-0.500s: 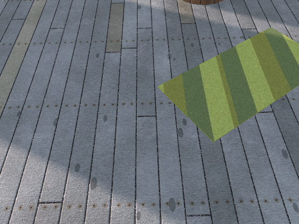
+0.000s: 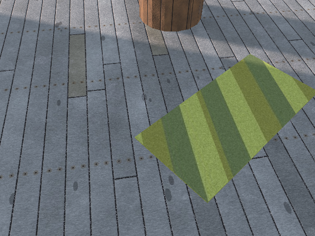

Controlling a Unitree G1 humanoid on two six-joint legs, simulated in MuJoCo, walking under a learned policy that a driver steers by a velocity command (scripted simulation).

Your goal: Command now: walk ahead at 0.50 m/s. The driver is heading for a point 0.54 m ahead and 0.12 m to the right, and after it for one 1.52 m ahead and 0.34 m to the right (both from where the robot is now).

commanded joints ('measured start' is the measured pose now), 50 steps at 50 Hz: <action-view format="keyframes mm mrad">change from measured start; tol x32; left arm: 1 -124 42 1 -91 -8 -19 -15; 10 348 284 78 6 8 -23 -25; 50 118 50 38 -15 -17 33 5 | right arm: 1 30 -174 -38 -29 8 -2 -8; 31 -415 -75 -1 -193 10 -7 29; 37 91 -313 -87 -69 -15 -8 13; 50 -137 -131 -42 -46 -28 -32 -16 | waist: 1 -16 94 62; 10 130 -288 -394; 30 146 -13 72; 37 -18 329 -377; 50 60 102 38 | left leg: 1 -22 275 -124 -68 191 153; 8 33 250 -74 368 620 67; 10 -574 1 -77 999 -357 -22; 12 -745 106 -157 1102 -281 4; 32 -599 144 -65 298 182 -4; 35 -204 79 -13 254 147 54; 37 461 480 -640 206 -15 265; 50 -84 310 16 -101 245 119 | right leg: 1 27 34 -33 -100 41 -6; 8 492 113 -80 -198 -102 -125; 10 1088 -270 635 -307 -284 -348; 18 523 -99 173 -534 -71 -256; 35 699 -65 2 -179 355 -133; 37 87 180 -46 471 -527 -31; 39 -87 104 92 629 -571 -51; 50 -9 -6 62 235 -65 -15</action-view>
